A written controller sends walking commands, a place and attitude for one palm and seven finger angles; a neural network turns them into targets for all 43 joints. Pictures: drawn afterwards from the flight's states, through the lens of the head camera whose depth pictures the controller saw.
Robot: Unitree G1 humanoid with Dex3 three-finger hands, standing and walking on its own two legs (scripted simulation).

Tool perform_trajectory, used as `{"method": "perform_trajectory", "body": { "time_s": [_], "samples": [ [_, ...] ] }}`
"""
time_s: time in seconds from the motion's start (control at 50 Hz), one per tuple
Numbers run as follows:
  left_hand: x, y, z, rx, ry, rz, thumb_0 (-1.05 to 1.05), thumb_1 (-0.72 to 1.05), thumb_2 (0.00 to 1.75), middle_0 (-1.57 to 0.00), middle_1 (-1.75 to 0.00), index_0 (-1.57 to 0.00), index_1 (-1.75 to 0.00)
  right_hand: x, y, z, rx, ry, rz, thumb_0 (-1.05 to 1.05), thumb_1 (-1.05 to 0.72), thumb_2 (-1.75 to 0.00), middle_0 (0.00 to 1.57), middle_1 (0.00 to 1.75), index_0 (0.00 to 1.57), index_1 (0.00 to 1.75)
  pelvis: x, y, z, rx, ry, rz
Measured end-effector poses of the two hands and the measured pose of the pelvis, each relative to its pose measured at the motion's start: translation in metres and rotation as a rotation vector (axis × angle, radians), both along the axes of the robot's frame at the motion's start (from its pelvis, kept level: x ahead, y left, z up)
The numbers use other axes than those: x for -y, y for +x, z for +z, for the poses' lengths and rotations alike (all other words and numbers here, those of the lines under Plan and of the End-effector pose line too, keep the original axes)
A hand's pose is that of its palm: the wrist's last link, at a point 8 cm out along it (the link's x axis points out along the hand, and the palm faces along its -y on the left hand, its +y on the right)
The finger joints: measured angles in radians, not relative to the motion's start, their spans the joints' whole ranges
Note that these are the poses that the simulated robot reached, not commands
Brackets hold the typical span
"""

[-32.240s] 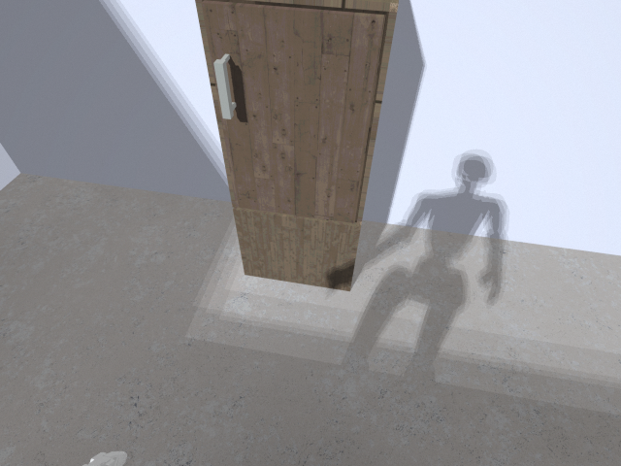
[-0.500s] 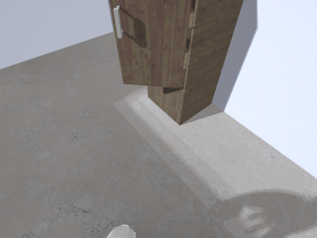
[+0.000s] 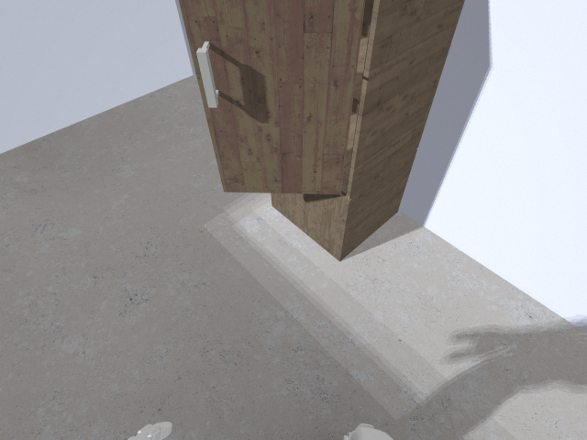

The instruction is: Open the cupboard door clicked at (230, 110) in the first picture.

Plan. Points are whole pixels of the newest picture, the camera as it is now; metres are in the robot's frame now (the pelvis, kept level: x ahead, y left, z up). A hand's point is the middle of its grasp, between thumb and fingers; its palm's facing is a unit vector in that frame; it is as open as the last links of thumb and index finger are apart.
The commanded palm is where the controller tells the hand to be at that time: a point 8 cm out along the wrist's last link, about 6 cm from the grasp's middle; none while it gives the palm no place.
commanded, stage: take the last steps up to it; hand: left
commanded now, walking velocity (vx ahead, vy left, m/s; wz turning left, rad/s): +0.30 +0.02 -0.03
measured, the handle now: (209, 75) +0.86 +0.24 +0.06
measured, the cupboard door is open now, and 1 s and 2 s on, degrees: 45 45 45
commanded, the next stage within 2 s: come to a stop and stand still in 0.52 s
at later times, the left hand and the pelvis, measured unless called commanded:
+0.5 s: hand out of the picture +0.14 +0.20 -0.19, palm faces +0.11 -0.98 -0.16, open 7.3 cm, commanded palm none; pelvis +0.19 +0.02 -0.01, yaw +1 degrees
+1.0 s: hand (204, 311) +0.37 +0.20 -0.18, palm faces +0.03 -0.98 -0.22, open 7.3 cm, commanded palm none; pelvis +0.28 +0.02 -0.01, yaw +2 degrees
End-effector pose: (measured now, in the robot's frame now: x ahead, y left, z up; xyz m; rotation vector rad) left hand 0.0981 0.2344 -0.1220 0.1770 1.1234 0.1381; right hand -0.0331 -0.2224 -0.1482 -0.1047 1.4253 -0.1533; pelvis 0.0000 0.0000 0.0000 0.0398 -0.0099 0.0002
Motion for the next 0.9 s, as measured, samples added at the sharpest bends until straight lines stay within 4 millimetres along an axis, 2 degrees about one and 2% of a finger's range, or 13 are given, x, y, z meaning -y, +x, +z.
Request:
{"method": "perform_trajectory", "body": {
  "time_s": [0.08, 0.14, 0.22, 0.32, 0.44, 0.48, 0.52, 0.56, 0.62, 0.7, 0.76, 0.82, 0.9],
  "samples": [
    [0.017, 0.058, -0.003, 0.057, 0.012, -0.049, 0.00, 0.91, 0.90, -0.20, -0.30, -0.20, -0.30, 0.004, 0.002, -0.014, -0.077, 0.034, -0.044, 0.01, -0.91, -0.90, 0.20, 0.30, 0.20, 0.30, 0.014, 0.037, -0.011, 0.004, 0.007, -0.015],
    [0.028, 0.076, -0.006, 0.068, 0.005, -0.046, 0.00, 0.91, 0.90, -0.20, -0.30, -0.20, -0.30, 0.010, 0.020, -0.018, -0.111, 0.044, -0.053, 0.01, -0.91, -0.90, 0.20, 0.30, 0.20, 0.30, 0.020, 0.057, -0.014, 0.013, -0.016, -0.009],
    [0.034, 0.066, -0.006, -0.003, -0.011, 0.023, -0.01, 0.92, 0.90, -0.20, -0.30, -0.21, -0.30, 0.021, 0.075, -0.006, -0.060, 0.019, -0.032, 0.01, -0.91, -0.90, 0.20, 0.30, 0.20, 0.30, 0.022, 0.083, -0.003, 0.010, -0.027, -0.002],
    [0.014, 0.050, -0.007, -0.117, 0.004, 0.080, -0.02, 0.96, 0.90, -0.20, -0.30, -0.21, -0.30, 0.024, 0.161, 0.010, 0.063, -0.009, 0.016, 0.01, -0.91, -0.90, 0.20, 0.30, 0.19, 0.30, 0.018, 0.118, 0.006, -0.007, -0.032, 0.012],
    [-0.001, 0.033, -0.024, -0.274, -0.049, 0.143, -0.01, 0.93, 0.90, -0.20, -0.30, -0.21, -0.30, 0.005, 0.263, 0.017, 0.188, -0.038, 0.098, 0.01, -0.91, -0.90, 0.20, 0.30, 0.19, 0.30, -0.005, 0.167, 0.001, -0.006, -0.048, 0.019],
    [-0.007, 0.033, -0.035, -0.320, -0.070, 0.158, -0.01, 0.92, 0.90, -0.20, -0.30, -0.20, -0.30, -0.005, 0.292, 0.012, 0.232, -0.055, 0.116, 0.01, -0.91, -0.90, 0.20, 0.30, 0.19, 0.30, -0.017, 0.186, -0.009, -0.006, -0.061, 0.015],
    [-0.013, 0.041, -0.041, -0.360, -0.077, 0.152, 0.00, 0.92, 0.90, -0.20, -0.30, -0.20, -0.30, -0.014, 0.311, 0.011, 0.258, -0.066, 0.116, 0.01, -0.91, -0.90, 0.20, 0.30, 0.19, 0.30, -0.025, 0.199, -0.013, -0.002, -0.046, 0.007],
    [-0.018, 0.059, -0.040, -0.367, -0.074, 0.131, 0.00, 0.92, 0.90, -0.20, -0.30, -0.20, -0.30, -0.022, 0.320, 0.012, 0.262, -0.065, 0.106, 0.00, -0.91, -0.90, 0.20, 0.30, 0.19, 0.30, -0.029, 0.211, -0.011, -0.003, -0.037, -0.004],
    [-0.022, 0.100, -0.034, -0.320, -0.071, 0.105, 0.00, 0.91, 0.90, -0.20, -0.30, -0.20, -0.30, -0.028, 0.323, 0.014, 0.235, -0.070, 0.076, 0.00, -0.92, -0.90, 0.20, 0.30, 0.20, 0.30, -0.033, 0.228, -0.005, -0.010, -0.031, -0.007],
    [-0.025, 0.162, -0.025, -0.220, -0.046, 0.078, 0.01, 0.92, 0.90, -0.20, -0.30, -0.20, -0.30, -0.026, 0.316, 0.013, 0.151, -0.067, 0.067, 0.00, -0.94, -0.90, 0.20, 0.30, 0.20, 0.30, -0.034, 0.248, 0.001, -0.010, -0.031, -0.001],
    [-0.027, 0.200, -0.022, -0.163, -0.014, 0.064, 0.01, 0.94, 0.90, -0.20, -0.30, -0.20, -0.30, -0.025, 0.310, 0.006, 0.080, -0.049, 0.051, 0.00, -0.93, -0.90, 0.20, 0.30, 0.20, 0.30, -0.027, 0.262, -0.001, -0.002, -0.025, 0.005],
    [-0.025, 0.228, -0.024, -0.126, 0.016, 0.043, 0.01, 0.93, 0.90, -0.20, -0.30, -0.20, -0.30, -0.020, 0.310, -0.006, 0.030, -0.027, 0.016, 0.00, -0.92, -0.90, 0.20, 0.30, 0.20, 0.30, -0.017, 0.276, -0.009, 0.002, -0.007, -0.004],
    [-0.018, 0.252, -0.022, -0.125, 0.028, 0.014, 0.00, 0.92, 0.90, -0.20, -0.30, -0.20, -0.30, -0.014, 0.315, -0.013, 0.004, -0.013, -0.024, 0.01, -0.91, -0.90, 0.20, 0.30, 0.20, 0.30, -0.013, 0.285, -0.011, -0.010, -0.027, 0.015]
  ]
}}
